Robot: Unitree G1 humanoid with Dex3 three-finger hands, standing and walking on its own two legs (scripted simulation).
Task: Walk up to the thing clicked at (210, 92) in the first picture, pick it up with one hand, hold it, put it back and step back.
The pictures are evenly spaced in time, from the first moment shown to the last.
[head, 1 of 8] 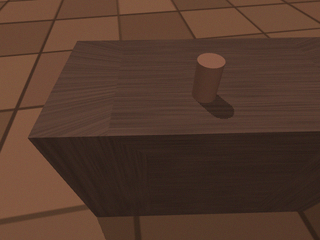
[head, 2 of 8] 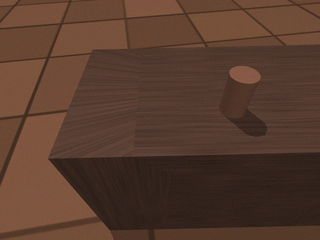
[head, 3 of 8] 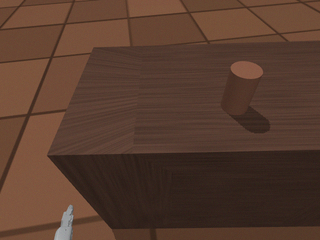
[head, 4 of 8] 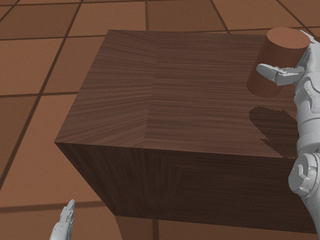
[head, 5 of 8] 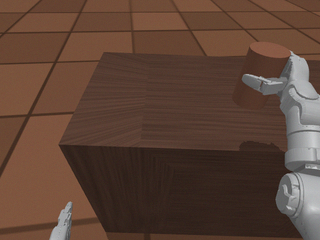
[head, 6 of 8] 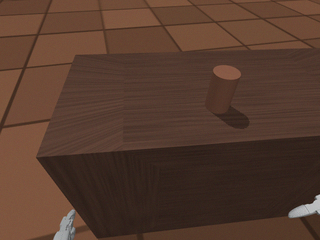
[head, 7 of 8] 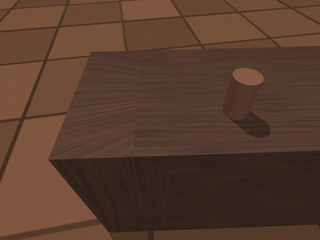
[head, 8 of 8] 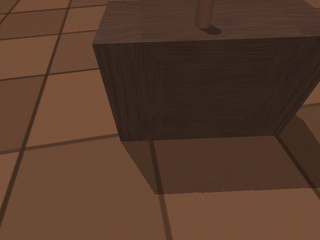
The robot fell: no
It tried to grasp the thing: yes
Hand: right
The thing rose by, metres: 0.22
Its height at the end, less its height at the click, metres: +0.00
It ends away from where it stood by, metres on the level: 0.02
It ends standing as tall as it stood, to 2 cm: yes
